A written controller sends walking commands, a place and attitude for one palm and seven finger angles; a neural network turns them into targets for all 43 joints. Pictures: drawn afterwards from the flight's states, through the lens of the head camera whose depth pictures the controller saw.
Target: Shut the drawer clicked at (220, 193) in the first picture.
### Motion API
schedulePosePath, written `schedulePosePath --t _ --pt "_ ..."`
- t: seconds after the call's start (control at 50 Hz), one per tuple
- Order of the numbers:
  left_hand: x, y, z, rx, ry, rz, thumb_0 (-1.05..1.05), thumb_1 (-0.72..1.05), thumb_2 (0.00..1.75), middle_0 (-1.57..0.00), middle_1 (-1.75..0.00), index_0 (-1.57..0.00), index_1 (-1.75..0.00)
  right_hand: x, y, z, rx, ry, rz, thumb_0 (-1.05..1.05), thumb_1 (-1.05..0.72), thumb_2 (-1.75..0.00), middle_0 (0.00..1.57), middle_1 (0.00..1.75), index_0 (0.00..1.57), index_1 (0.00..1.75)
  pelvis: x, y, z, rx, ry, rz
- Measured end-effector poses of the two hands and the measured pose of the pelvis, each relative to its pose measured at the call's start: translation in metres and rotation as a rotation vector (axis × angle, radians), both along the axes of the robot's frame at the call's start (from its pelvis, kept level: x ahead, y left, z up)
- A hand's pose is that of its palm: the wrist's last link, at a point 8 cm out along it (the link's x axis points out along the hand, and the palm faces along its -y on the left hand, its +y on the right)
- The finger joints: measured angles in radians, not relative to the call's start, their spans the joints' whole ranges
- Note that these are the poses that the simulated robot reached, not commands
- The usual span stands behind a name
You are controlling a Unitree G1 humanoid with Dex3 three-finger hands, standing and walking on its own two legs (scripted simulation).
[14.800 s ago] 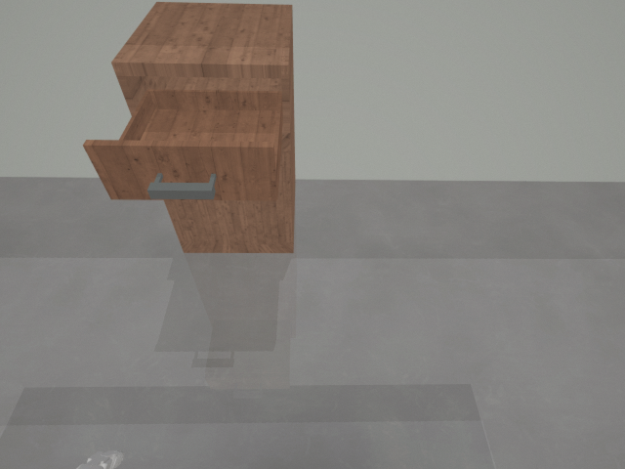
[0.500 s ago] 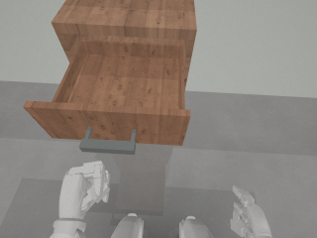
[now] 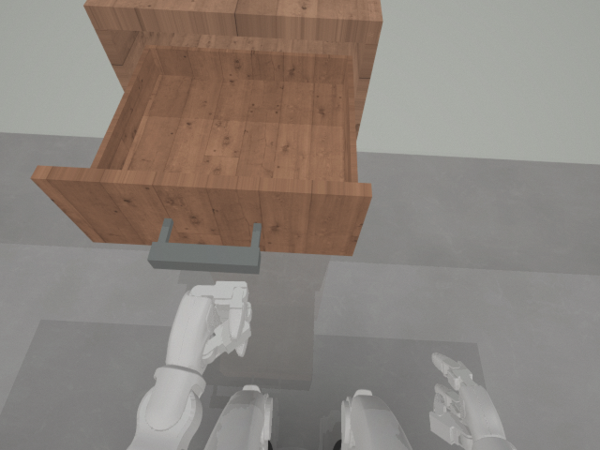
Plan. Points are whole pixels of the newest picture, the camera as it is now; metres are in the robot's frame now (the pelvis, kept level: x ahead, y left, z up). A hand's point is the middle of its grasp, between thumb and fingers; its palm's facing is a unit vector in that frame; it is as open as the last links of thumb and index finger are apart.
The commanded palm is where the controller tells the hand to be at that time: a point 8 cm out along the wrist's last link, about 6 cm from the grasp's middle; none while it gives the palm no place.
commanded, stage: bring the fist close to the handle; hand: left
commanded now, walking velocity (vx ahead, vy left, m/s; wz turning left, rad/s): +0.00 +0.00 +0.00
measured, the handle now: (209, 242) +0.38 +0.14 +0.03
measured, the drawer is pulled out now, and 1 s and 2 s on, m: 0.30 0.27 0.13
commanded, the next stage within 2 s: push the drawer shut in 0.24 s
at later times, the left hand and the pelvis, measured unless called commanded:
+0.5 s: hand (226, 308) +0.28 +0.10 +0.04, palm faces +0.00 -1.00 -0.02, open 3.3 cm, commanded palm +0.27 +0.14 +0.03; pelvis +0.00 +0.00 +0.00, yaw +0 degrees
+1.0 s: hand (235, 278) +0.32 +0.10 +0.03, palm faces -0.07 -1.00 -0.03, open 2.8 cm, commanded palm +0.33 +0.14 +0.03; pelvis -0.02 +0.00 +0.00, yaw +1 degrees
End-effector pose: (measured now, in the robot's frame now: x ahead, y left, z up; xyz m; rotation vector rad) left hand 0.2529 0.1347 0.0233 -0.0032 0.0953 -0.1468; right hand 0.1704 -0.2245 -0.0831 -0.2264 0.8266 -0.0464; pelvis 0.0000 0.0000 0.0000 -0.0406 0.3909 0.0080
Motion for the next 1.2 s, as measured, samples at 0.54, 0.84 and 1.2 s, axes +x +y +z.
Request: schedulePosePath --t 0.54,0.84,1.2 --pt "0.015 0.02 0.019 0.021 -0.126 0.134 0.02 0.9 0.9 -1.4 -1.6 -1.4 -1.6 0.002 -0.004 -0.001 -0.006 0.004 0.021 0.01 -0.91 -0.9 0.2 0.3 0.2 0.3 -0.002 -0.005 0.001 0.002 -0.002 0.007" --pt "0.035 0.018 0.009 0.021 -0.105 0.07 -0.06 0.85 0.94 -1.4 -1.6 -1.4 -1.6 -0.017 -0.015 -0.004 -0.047 0.073 -0.011 0.01 -0.91 -0.9 0.2 0.3 0.2 0.3 -0.007 -0.004 0.002 -0.002 -0.004 0.01" --pt "0.085 0.017 0.009 0.03 -0.116 0.076 -0.06 0.83 0.95 -1.4 -1.6 -1.4 -1.6 -0.057 -0.012 -0.013 -0.053 0.156 -0.054 0.01 -0.91 -0.9 0.2 0.3 0.2 0.3 -0.023 0.004 0.0 -0.007 -0.003 0.008"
